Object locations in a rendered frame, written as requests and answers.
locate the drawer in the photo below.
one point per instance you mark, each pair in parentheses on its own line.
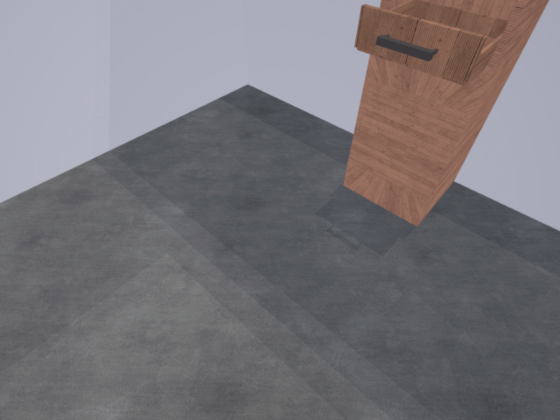
(465,40)

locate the handle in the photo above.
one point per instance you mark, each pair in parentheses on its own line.
(406,48)

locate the cabinet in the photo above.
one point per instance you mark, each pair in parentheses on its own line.
(414,130)

